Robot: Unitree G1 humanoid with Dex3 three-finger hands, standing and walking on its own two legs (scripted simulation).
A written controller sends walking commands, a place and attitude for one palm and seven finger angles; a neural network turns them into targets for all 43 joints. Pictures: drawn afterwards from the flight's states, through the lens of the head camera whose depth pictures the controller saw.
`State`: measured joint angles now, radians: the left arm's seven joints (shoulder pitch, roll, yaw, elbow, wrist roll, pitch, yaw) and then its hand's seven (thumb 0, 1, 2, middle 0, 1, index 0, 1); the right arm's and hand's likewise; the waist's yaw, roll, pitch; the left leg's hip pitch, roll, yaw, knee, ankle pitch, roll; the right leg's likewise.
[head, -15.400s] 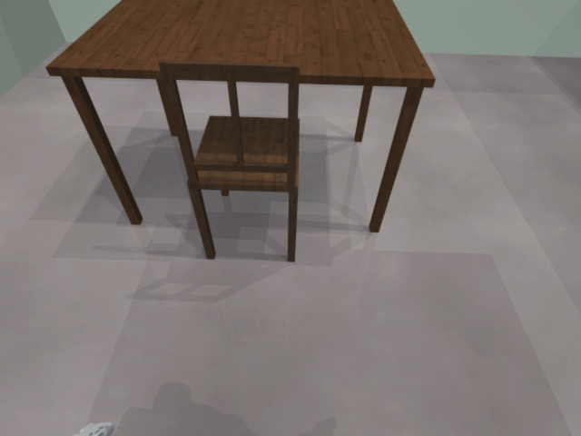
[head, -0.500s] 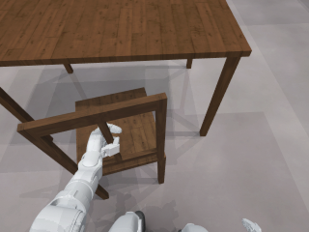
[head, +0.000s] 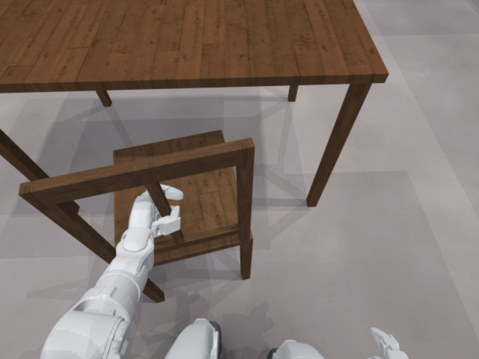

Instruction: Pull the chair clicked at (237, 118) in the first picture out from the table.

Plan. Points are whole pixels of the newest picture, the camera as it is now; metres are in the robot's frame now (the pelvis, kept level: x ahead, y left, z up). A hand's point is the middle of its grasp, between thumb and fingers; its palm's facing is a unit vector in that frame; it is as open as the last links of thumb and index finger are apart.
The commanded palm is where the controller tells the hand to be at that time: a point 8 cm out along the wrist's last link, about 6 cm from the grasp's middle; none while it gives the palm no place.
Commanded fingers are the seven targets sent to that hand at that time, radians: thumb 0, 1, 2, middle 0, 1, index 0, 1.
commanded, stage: step backward, pulling the chair out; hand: left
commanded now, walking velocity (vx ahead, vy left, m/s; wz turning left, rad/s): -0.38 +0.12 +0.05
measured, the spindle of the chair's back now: (167, 215) +0.39 +0.16 -0.09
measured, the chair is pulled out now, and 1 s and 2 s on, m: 0.18 0.27 0.46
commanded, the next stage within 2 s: none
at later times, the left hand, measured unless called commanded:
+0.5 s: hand (174, 228) +0.34 +0.14 -0.05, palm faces +0.04 -0.98 -0.19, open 5.3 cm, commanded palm +0.32 +0.19 -0.05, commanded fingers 0.00 0.90 0.90 -0.50 -1.45 -0.50 -1.45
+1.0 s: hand (170, 268) +0.26 +0.13 -0.05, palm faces +0.01 -0.98 -0.18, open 5.2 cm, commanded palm +0.25 +0.18 -0.05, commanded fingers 0.00 0.90 0.90 -0.50 -1.45 -0.50 -1.45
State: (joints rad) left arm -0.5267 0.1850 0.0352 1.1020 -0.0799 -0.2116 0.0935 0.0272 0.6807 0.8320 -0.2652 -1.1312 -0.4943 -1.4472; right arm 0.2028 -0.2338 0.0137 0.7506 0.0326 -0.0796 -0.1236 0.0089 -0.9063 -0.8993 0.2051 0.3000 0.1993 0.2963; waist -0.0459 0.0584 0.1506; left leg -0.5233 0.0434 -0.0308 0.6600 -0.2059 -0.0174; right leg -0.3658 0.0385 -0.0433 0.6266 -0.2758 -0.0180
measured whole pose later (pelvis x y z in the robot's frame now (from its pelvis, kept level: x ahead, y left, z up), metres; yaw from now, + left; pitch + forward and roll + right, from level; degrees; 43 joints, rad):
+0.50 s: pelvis -0.04 +0.00 +0.01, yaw +0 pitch +3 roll -2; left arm -0.53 0.20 0.09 1.00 -0.07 -0.17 0.10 0.04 0.69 0.79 -0.25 -1.14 -0.49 -1.45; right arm 0.19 -0.23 0.02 0.70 0.03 -0.01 -0.10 0.01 -0.91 -0.90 0.21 0.30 0.20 0.30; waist -0.09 0.05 0.19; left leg -0.48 0.02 -0.08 0.76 -0.38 -0.04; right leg -0.38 0.03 -0.02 0.56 -0.23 -0.01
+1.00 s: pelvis -0.10 +0.01 +0.01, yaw +1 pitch +3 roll -2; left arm -0.52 0.17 0.06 1.03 -0.06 -0.18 0.09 0.03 0.70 0.79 -0.23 -1.13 -0.49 -1.45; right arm 0.19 -0.26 0.01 0.73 0.03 0.00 -0.12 0.01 -0.91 -0.90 0.21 0.30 0.20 0.30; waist -0.09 0.07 0.16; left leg -0.41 0.03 -0.07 0.69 -0.36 -0.04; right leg -0.39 0.01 -0.04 0.56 -0.21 0.00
